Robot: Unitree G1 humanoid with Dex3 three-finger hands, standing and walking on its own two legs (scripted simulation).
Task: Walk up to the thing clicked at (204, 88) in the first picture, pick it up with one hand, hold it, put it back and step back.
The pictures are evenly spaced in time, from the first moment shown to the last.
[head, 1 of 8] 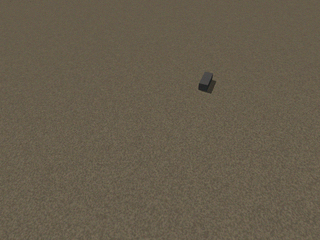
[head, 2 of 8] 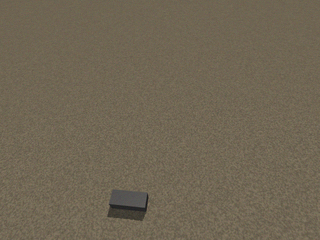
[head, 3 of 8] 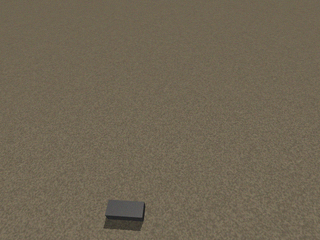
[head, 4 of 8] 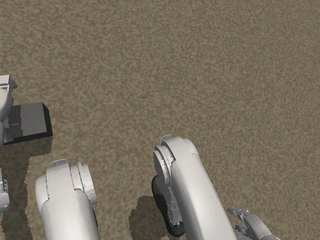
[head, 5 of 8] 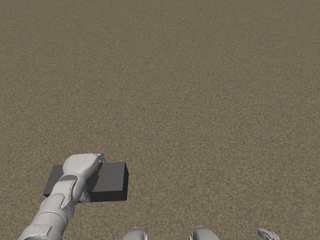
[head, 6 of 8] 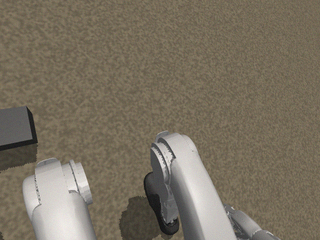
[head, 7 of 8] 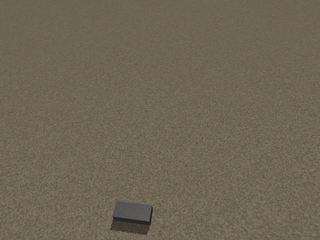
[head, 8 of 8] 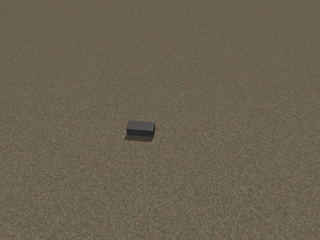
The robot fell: no
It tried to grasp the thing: yes
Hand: left
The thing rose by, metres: 0.65
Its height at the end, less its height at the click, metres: +0.00
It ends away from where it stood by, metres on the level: 0.02
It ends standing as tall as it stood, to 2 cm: yes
